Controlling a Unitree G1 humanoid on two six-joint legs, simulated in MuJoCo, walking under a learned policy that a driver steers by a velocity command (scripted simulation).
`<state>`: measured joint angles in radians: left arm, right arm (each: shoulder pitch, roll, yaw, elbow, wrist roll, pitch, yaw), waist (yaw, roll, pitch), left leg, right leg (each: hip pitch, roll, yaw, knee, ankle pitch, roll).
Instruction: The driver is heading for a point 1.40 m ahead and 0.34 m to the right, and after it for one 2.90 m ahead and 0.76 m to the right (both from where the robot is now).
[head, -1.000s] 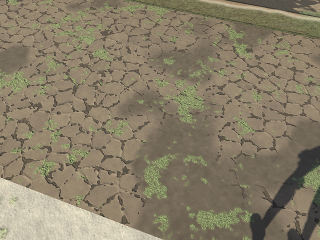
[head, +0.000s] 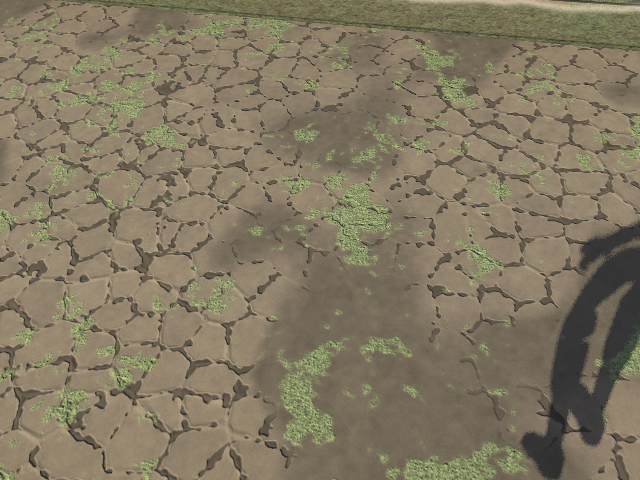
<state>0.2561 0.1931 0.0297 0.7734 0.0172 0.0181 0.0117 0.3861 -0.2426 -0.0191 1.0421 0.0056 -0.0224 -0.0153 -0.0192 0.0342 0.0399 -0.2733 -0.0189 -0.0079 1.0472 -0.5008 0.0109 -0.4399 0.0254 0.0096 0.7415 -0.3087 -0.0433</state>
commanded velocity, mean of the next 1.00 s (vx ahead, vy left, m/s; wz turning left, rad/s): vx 0.49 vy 0.00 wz -0.47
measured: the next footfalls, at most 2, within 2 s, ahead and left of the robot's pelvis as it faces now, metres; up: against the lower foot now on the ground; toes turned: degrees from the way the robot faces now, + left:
left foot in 0.30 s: +0.17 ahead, +0.12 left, +0.00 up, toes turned -18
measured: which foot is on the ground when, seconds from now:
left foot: up 0.00-0.28, down 0.30-1.00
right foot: down 0.00-1.00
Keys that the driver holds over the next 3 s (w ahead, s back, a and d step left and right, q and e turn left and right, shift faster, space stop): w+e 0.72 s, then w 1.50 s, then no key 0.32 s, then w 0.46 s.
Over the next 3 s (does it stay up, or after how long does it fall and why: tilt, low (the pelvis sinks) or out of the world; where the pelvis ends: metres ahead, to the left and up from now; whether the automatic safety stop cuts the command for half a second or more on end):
stays up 0.12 0.04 0.04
